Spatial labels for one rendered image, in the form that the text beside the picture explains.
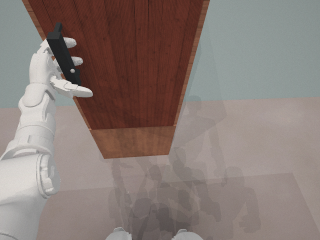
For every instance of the robot shin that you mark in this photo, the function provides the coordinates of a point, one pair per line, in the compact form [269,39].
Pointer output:
[181,230]
[118,229]

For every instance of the robot left forearm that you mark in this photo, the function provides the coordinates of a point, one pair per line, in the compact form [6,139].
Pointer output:
[37,126]

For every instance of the left robot shin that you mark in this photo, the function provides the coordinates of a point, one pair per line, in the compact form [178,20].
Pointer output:
[118,229]

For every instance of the cupboard door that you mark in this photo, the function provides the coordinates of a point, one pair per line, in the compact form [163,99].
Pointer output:
[135,55]

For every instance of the robot left upper arm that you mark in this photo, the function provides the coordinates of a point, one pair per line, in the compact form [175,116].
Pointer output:
[26,183]

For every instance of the right robot shin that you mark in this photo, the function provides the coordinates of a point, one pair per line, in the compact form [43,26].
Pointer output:
[181,230]

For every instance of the handle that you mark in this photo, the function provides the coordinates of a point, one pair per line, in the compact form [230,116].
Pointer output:
[62,55]

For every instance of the left robot hand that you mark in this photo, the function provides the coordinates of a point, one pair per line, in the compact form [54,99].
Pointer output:
[42,70]

